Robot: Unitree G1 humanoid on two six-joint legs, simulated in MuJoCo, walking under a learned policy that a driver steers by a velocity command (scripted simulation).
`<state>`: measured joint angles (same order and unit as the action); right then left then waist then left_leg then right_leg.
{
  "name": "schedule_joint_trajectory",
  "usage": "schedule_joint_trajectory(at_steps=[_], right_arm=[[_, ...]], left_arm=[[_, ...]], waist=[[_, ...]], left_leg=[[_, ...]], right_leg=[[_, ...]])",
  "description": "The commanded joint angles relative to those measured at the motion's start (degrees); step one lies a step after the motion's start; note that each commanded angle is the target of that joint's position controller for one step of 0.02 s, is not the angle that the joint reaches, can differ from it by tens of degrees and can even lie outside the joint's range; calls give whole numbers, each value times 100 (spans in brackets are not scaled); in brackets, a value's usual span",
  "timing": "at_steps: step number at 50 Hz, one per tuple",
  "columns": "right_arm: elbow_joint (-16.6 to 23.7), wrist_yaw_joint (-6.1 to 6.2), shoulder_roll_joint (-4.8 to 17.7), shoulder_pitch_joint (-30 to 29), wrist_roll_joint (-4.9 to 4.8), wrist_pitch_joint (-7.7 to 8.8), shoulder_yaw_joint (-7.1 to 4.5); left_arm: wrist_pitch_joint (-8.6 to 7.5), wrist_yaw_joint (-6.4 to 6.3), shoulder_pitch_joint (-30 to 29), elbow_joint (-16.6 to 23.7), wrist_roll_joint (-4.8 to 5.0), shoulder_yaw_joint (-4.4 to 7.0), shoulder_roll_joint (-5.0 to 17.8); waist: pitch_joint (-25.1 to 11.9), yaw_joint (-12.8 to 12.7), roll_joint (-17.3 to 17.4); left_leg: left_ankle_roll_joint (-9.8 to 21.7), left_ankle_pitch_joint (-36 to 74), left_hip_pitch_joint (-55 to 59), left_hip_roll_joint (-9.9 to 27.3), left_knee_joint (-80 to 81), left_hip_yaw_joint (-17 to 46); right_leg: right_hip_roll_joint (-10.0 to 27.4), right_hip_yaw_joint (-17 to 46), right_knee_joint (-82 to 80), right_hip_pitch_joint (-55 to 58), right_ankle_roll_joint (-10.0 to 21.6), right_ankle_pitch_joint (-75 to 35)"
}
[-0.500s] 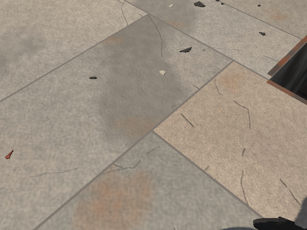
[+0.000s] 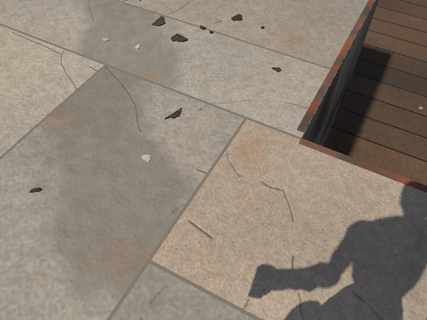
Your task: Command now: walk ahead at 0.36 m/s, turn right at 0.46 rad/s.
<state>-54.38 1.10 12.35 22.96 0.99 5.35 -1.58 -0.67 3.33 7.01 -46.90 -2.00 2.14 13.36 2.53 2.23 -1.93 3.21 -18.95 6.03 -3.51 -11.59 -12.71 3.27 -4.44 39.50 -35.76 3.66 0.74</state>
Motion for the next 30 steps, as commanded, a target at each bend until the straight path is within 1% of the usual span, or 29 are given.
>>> schedule_joint_trajectory(at_steps=[1, 2, 3, 4, 5, 6, 7, 8, 9, 10, 11, 12, 13, 14, 16, 18, 20, 22, 24, 27, 28, 29, 30], right_arm=[[138, 119, 908, 103, -3, -5, -170], [152, 156, 1007, -2, -4, -42, -202], [193, 168, 1071, -97, -14, -82, -222], [268, 147, 1101, -266, -87, -98, -234], [489, 108, 688, -68, -68, -76, -153], [706, 82, 536, 448, -216, -124, -125], [596, 79, 724, 184, -67, -167, -131], [650, 58, 644, -149, -105, -164, -103], [591, 52, 608, -240, -58, -179, -102], [541, 37, 597, -211, 27, -280, -107], [423, 22, 511, -4, 82, -421, -97], [328, 3, 406, 149, 62, -513, -80], [259, -15, 315, 270, 14, -558, -64], [216, -23, 290, 280, -13, -583, -64], [229, -17, 347, 66, 5, -619, -86], [344, -19, 446, -336, 30, -657, -116], [468, -38, 477, -665, 35, -696, -134], [553, -52, 466, -829, 43, -720, -150], [608, -53, 436, -862, 43, -727, -164], [680, -46, 369, -796, 4, -705, -176], [695, -50, 343, -736, -14, -687, -178], [693, -57, 306, -629, -23, -657, -176], [699, -63, 318, -526, -19, -606, -175]], left_arm=[[-117, -11, -55, 378, -52, 18, 232], [-135, -43, 406, 261, -65, 58, 318], [-185, -78, 1005, 106, -91, 130, 471], [-261, -139, 1663, -82, -159, 231, 679], [-295, -214, 1836, -107, -125, 380, 1279], [-233, -234, 1828, 11, 48, 539, 1821], [-123, -299, 1584, 139, 249, 508, 1511], [-85, -342, 1045, 208, 258, 364, 1037], [-64, -362, 723, 196, 229, 219, 599], [-77, -388, 580, 170, 244, 136, 397], [-113, -397, 567, 104, 194, 72, 292], [-174, -389, 631, 15, 112, 44, 301], [-228, -383, 634, -51, 54, 42, 383], [-269, -376, 599, -87, 25, 40, 454], [-274, -375, 453, -111, 33, 33, 532], [-201, -408, 471, -115, 70, 70, 645], [-112, -456, 563, -132, 73, 104, 702], [-39, -504, 643, -152, 63, 131, 716], [13, -546, 682, -169, 62, 161, 741], [68, -590, 680, -188, 65, 216, 831], [88, -603, 658, -190, 71, 237, 872], [114, -616, 600, -189, 88, 258, 914], [142, -622, 596, -209, 93, 287, 959]], waist=[[115, -175, 666], [-139, -364, 774], [-497, -603, 783], [-863, -990, 536], [-1374, -800, -382], [-2465, -538, -1116], [-2448, -646, 68], [-1553, -516, 140], [-902, -285, 412], [-618, -141, 361], [-564, -51, 265], [-589, 7, 219], [-634, 68, 145], [-668, 91, 56], [-622, 79, -174], [-561, -80, -363], [-460, -223, -366], [-348, -306, -313], [-298, -337, -281], [-377, -330, -320], [-430, -299, -338], [-471, -210, -323], [-476, -101, -243]], left_leg=[[203, 6387, -126, 1594, -958, 57], [161, 6904, -136, 1593, -1639, 15], [145, 6654, -299, 1578, -2597, 40], [12, 5344, -833, 1354, -3988, -29], [-177, 848, -2328, 783, -5825, -33], [-369, -1871, -3909, -144, -7659, 860], [-335, -1093, -4037, 373, -7560, 1512], [-334, -680, -4070, 554, -7166, 1452], [-341, -535, -3888, 725, -6574, 1427], [-357, -464, -3529, 820, -6075, 1456], [-368, -342, -2975, 795, -5776, 1416], [-370, -220, -2626, 705, -5539, 1401], [-372, -132, -2443, 630, -5270, 1421], [-367, -50, -2383, 579, -4982, 1463], [-356, 130, -2478, 572, -4340, 1444], [-346, 244, -2677, 600, -3981, 1332], [-347, 180, -2841, 642, -3764, 1266], [-345, -49, -2957, 646, -3594, 1206], [-320, -337, -2983, 610, -3429, 1130], [-232, -648, -2843, 502, -3044, 978], [-186, -609, -2713, 452, -2786, 918], [-122, -345, -2459, 392, -2323, 857], [-42, 294, -2081, 368, -1592, 920]], right_leg=[[-520, -521, -358, 591, 247, 420], [-720, -561, -414, 1053, 363, 638], [-839, -421, -691, 1735, 514, 573], [-754, -157, -1405, 2715, 710, -306], [660, 1286, -872, 4146, 1073, -3105], [2071, 3711, -892, 5649, 2370, -5588], [1935, 3023, -1231, 5131, 2234, -4854], [1691, 2458, -1569, 4179, 1997, -3943], [1365, 2018, -1905, 3351, 1620, -3335], [1153, 1616, -2127, 2758, 1390, -3109], [1010, 1262, -2272, 2234, 1238, -3102], [925, 1010, -2331, 1974, 1174, -3303], [873, 789, -2359, 1876, 1122, -3432], [842, 620, -2378, 1886, 1056, -3405], [758, 387, -2396, 2032, 875, -2818], [814, 393, -2486, 2206, 835, -1760], [958, 508, -2597, 2317, 912, -672], [1108, 629, -2602, 2437, 1002, -1], [1243, 696, -2479, 2579, 1064, 102], [1410, 687, -2094, 2858, 1072, -614], [1427, 642, -1915, 2934, 1015, -854], [1383, 525, -1671, 2917, 885, -958], [1289, 348, -1365, 2740, 631, -746]])
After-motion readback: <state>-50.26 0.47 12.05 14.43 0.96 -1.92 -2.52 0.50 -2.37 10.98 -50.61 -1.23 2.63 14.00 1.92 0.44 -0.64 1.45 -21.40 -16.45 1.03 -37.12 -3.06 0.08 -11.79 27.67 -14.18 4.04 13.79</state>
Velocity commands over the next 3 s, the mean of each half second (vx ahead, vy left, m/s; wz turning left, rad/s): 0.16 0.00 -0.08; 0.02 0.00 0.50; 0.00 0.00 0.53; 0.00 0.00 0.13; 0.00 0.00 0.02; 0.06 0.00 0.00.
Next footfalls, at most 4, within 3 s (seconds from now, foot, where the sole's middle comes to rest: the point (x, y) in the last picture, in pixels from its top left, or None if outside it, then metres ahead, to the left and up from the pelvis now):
0.08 right None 0.21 -0.08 -0.77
0.62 left None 0.17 0.11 -0.77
1.16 right None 0.24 -0.08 -0.77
1.60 left None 0.10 0.09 -0.77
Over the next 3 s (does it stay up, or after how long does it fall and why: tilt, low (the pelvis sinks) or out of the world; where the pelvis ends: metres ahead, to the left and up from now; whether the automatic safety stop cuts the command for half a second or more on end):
stays up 0.15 -0.02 0.01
